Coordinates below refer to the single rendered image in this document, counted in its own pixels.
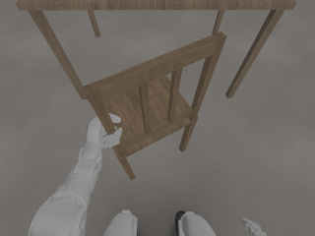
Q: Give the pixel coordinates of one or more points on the left robot shin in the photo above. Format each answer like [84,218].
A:
[126,211]

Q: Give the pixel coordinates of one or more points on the robot left upper arm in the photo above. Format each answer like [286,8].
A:
[59,219]

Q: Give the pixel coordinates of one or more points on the right robot shin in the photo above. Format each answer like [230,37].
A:
[188,212]

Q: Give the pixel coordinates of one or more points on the robot shin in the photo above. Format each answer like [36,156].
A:
[188,212]
[126,211]

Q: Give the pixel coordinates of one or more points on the robot right hand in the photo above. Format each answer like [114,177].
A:
[253,228]

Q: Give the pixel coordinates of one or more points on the robot left forearm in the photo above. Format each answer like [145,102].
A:
[80,182]

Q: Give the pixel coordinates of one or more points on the robot left hand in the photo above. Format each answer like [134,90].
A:
[95,133]

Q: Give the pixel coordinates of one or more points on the chair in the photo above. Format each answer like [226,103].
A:
[148,103]

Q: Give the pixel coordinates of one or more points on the table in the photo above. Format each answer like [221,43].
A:
[35,8]

